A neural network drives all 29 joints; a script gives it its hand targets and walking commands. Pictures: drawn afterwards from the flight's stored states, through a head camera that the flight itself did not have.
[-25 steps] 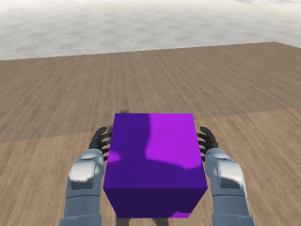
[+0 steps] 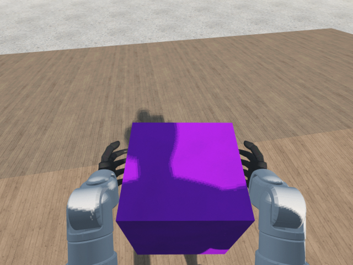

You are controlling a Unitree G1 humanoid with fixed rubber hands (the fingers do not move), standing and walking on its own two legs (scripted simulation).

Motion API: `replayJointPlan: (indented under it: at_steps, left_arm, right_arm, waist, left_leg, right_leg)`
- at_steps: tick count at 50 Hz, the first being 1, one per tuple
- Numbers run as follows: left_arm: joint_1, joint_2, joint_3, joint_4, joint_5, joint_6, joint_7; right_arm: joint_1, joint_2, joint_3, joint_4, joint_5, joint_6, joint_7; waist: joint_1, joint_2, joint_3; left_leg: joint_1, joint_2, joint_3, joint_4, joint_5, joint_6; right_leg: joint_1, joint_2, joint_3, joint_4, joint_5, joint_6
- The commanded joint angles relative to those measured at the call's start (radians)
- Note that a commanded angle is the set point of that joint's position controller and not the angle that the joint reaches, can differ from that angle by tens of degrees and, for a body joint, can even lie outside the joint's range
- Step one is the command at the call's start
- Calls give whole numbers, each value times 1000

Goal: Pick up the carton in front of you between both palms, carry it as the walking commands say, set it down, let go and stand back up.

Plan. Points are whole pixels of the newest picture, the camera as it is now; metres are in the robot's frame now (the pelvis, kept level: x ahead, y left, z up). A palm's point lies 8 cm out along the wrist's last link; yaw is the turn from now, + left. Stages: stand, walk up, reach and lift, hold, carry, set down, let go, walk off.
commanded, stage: carry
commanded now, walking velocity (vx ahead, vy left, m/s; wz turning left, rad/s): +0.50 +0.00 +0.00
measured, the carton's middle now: (181, 192) +0.27 -0.01 +0.03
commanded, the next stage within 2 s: none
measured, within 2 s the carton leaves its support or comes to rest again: neither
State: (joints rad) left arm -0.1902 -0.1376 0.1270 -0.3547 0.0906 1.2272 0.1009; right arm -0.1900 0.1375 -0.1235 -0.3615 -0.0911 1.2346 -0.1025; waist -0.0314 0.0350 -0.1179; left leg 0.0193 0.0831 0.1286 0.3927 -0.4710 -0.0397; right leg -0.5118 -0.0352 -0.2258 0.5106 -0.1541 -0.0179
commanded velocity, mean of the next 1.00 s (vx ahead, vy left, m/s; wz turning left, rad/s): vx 0.39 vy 0.00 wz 0.00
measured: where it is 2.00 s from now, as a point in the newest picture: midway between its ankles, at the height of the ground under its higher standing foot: (174, 178)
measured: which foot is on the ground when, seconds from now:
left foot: down 0.00-0.02, up 0.04-0.46, down 0.48-0.94, up 0.96-1.00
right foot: down 0.00-0.52, up 0.54-0.92, down 0.94-1.00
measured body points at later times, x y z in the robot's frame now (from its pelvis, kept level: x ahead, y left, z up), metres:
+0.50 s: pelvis +0.34 +0.01 -0.01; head +0.33 +0.01 +0.44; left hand +0.62 +0.16 +0.08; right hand +0.62 -0.14 +0.08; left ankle +0.46 +0.09 -0.73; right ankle +0.13 -0.09 -0.72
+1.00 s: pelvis +0.66 -0.02 -0.01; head +0.68 -0.03 +0.44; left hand +0.98 +0.14 +0.10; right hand +0.99 -0.17 +0.10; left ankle +0.48 +0.09 -0.68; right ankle +0.78 -0.09 -0.72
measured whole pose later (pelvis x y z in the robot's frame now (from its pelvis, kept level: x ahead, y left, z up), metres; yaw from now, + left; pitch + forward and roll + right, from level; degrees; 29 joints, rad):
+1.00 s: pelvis +0.66 -0.02 -0.01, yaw +0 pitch +2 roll -1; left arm -0.39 -0.10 0.14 -0.24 0.09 1.20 0.11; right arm -0.38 0.06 -0.15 -0.27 -0.07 1.21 -0.10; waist 0.03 0.04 -0.02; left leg -0.15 0.07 0.11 0.90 -0.56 -0.02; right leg -0.51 -0.03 -0.24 0.59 -0.14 -0.11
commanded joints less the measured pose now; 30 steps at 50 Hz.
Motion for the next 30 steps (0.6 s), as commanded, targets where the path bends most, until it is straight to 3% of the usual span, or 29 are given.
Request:
replayJointPlan:
  at_steps: [1,2,3,4,5,6,8,10,14,20,22,23,24,25,26,27,28,29,30]
  left_arm:
    - [-398,-833,-674,9,-342,13,-239]
    - [-425,-826,-668,21,-332,9,-242]
    - [-420,-856,-676,26,-342,9,-242]
    - [-432,-890,-684,9,-353,3,-244]
    - [-456,-922,-698,-12,-364,-6,-247]
    - [-478,-949,-716,-33,-375,-16,-251]
    - [-491,-971,-736,-57,-397,-30,-259]
    - [-478,-956,-751,-72,-415,-36,-269]
    - [-434,-900,-754,-75,-420,-35,-285]
    - [-367,-848,-719,-53,-382,-13,-283]
    - [-373,-837,-714,-54,-377,-7,-280]
    - [-379,-832,-714,-57,-377,-4,-279]
    - [-383,-825,-714,-59,-375,-2,-278]
    - [-397,-816,-714,-59,-373,1,-278]
    - [-416,-832,-732,-83,-381,7,-275]
    - [-429,-835,-733,-75,-378,1,-277]
    - [-441,-870,-741,-68,-382,-9,-279]
    - [-441,-901,-743,-68,-385,-22,-281]
    - [-439,-927,-747,-66,-387,-33,-280]
  right_arm:
    - [-476,808,719,-39,409,16,270]
    - [-504,829,730,-50,413,23,271]
    - [-514,829,723,-34,411,23,274]
    - [-518,861,724,-29,415,17,278]
    - [-518,885,723,-33,415,5,279]
    - [-511,901,726,-40,410,-6,278]
    - [-485,941,735,-43,396,-27,271]
    - [-440,943,734,-34,372,-46,258]
    - [-381,916,731,-30,335,-57,236]
    - [-373,874,732,-50,350,-27,242]
    - [-389,864,732,-52,364,-18,249]
    - [-384,863,727,-44,366,-16,252]
    - [-377,857,721,-34,366,-14,255]
    - [-369,850,717,-32,364,-12,258]
    - [-372,852,707,12,358,-22,263]
    - [-357,888,718,12,371,-28,266]
    - [-386,917,728,-13,381,-36,268]
    - [-404,948,738,-27,390,-44,269]
    - [-429,964,752,-46,399,-53,270]
  waist:
    - [70,-45,-274]
    - [61,-306,-305]
    - [59,-260,-279]
    - [55,-199,-262]
    - [52,-106,-263]
    - [47,-53,-254]
    - [45,-89,-259]
    - [47,-115,-247]
    - [48,-147,-184]
    - [56,-185,-73]
    - [51,-198,-86]
    - [37,-188,-126]
    - [21,-151,-187]
    - [-5,-45,-258]
    - [-3,242,-342]
    - [3,226,-299]
    - [3,159,-289]
    - [6,45,-288]
    - [11,-7,-270]
  left_leg:
    - [-379,33,90,446,490,33]
    - [-644,-84,36,746,62,-4]
    - [-725,-50,-97,884,3,34]
    - [-744,3,-121,927,31,59]
    - [-743,39,-133,906,84,70]
    - [-721,65,-139,841,144,70]
    - [-662,62,-109,718,196,60]
    - [-654,44,-70,606,217,47]
    - [-690,12,7,359,320,33]
    - [-604,-37,103,139,438,66]
    - [-476,-69,139,103,427,83]
    - [-335,-108,180,64,410,85]
    - [-123,-110,171,66,344,91]
    - [71,82,-86,16,186,116]
    - [306,349,-582,-108,43,275]
    - [277,361,-656,-195,205,295]
    - [245,333,-530,-155,360,278]
    - [190,308,-427,-128,463,249]
    - [121,291,-338,-135,510,218]
  right_leg:
    - [663,-105,190,-102,-192,-35]
    - [793,-404,709,-270,-342,-174]
    - [739,-431,786,-318,-244,-227]
    - [687,-398,683,-293,-132,-216]
    - [648,-374,594,-279,-55,-193]
    - [596,-352,510,-291,1,-163]
    - [548,-303,367,-315,32,-121]
    - [553,-276,287,-332,66,-120]
    - [610,-226,171,-324,236,-114]
    - [634,-197,75,-292,410,-88]
    - [630,-194,35,-190,580,-67]
    - [596,-173,-16,-64,634,-46]
    - [487,-142,-36,102,575,-22]
    - [310,-119,-9,336,275,6]
    - [-27,21,49,654,-108,51]
    - [-153,29,167,795,-300,29]
    - [-183,-22,216,846,-275,4]
    - [-176,-62,232,821,-224,-12]
    - [-150,-93,235,752,-174,-15]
